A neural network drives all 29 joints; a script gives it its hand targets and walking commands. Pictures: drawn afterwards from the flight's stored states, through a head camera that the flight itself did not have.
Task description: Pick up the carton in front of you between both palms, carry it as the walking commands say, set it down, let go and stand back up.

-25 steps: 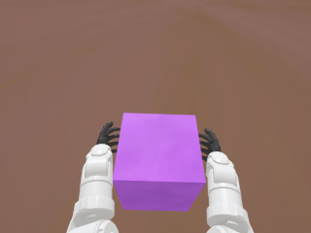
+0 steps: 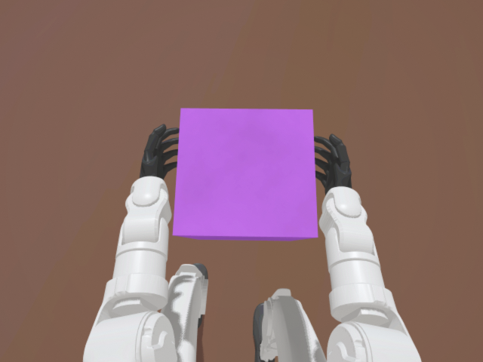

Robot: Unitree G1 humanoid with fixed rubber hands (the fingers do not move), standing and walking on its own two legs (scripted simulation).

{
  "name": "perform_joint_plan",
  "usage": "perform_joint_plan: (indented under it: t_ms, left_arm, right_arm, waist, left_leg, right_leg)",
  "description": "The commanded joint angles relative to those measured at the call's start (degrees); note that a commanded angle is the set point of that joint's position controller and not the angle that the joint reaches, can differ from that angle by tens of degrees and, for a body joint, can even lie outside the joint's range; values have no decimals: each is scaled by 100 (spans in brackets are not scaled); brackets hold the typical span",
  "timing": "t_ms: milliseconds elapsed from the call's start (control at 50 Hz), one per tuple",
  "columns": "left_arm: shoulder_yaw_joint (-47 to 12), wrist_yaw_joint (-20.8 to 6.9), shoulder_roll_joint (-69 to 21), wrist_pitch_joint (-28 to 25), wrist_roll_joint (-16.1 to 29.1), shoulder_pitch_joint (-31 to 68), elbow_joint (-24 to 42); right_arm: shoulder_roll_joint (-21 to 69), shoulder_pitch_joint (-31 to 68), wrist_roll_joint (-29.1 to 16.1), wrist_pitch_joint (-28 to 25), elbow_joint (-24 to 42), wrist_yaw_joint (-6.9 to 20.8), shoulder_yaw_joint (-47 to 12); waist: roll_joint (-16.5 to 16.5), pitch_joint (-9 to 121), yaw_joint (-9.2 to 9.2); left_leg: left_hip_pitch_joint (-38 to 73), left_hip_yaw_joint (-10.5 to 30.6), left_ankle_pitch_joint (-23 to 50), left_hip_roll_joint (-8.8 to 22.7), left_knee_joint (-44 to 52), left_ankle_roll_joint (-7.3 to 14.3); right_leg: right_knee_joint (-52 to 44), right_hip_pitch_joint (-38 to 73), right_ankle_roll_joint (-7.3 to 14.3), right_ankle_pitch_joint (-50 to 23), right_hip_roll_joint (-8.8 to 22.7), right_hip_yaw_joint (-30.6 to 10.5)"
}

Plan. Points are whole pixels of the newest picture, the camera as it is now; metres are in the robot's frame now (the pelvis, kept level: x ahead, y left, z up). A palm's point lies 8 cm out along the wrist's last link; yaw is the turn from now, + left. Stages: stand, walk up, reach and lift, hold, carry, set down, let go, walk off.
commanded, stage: set down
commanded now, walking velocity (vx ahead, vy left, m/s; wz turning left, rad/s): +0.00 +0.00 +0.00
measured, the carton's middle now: (245, 186) +0.42 +0.03 -0.16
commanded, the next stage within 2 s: none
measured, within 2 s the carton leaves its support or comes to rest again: neither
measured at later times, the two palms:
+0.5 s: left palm (172, 185) +0.43 +0.18 -0.24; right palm (308, 185) +0.46 -0.11 -0.23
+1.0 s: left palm (180, 186) +0.46 +0.19 -0.36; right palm (291, 188) +0.49 -0.11 -0.38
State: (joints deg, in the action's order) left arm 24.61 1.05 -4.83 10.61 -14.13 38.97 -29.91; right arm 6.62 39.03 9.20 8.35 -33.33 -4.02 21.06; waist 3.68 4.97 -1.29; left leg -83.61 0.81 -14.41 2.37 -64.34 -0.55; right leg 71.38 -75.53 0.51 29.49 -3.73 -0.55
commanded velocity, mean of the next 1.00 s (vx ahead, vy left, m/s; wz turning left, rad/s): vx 0.00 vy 0.00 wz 0.00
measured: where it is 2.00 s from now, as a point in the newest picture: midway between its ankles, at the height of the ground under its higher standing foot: (228, 329)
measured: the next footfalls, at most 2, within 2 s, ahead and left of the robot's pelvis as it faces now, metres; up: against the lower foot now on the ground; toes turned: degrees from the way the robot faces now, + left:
none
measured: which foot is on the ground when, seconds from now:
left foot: down 0.00-1.00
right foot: down 0.00-1.00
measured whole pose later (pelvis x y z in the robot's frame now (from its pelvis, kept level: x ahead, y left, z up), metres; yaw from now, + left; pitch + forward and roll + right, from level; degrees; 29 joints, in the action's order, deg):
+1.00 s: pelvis -0.04 +0.00 -0.23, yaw -1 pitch +49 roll +0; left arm 28.6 6.6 2.5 12.7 -8.7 68.1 -44.4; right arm -10.0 71.5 5.6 11.2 -52.6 -5.1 14.3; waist 1.2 -0.1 -5.9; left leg -136.4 2.0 -19.4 1.4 -107.0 -1.8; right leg 118.1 -127.7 -0.3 39.2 -5.6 -0.3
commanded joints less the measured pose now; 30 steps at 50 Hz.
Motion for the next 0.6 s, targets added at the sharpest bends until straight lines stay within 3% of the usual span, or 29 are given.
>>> perform_joint_plan:
  t_ms: [0,100,220,380,580]
  left_arm:
    - [-2968,-1110,-4965,141,243,2796,-481]
    - [-2881,-1094,-5170,297,268,3221,-697]
    - [-2984,-846,-5225,277,441,3561,-656]
    - [-3212,-612,-5072,227,715,4090,-382]
    - [-3088,-539,-4709,236,885,4825,-386]
  right_arm:
    - [4900,3243,-220,100,-181,1247,-2930]
    - [4770,3654,-160,221,-457,1424,-2617]
    - [4571,4086,-348,191,-538,1516,-2651]
    - [4373,4533,-646,180,-550,1557,-2877]
    - [4096,5133,-748,238,-788,1519,-2855]
  waist:
    - [-183,4463,-196]
    - [-337,4770,-100]
    - [-474,5484,-119]
    - [-442,6090,-181]
    - [-331,6196,-214]
  left_leg:
    - [3946,-95,835,-975,-423,47]
    - [3382,-117,757,-999,-891,-15]
    - [3145,-93,946,-996,-1477,-119]
    - [2736,-102,1079,-981,-2211,-183]
    - [1790,-212,920,-949,-3060,-220]
  right_leg:
    - [-938,-279,-230,-757,-609,-219]
    - [-343,-1078,-160,-652,-665,-93]
    - [400,-1978,-114,-640,-745,46]
    - [1186,-2723,-133,-630,-762,135]
    - [1956,-3370,-135,-458,-713,168]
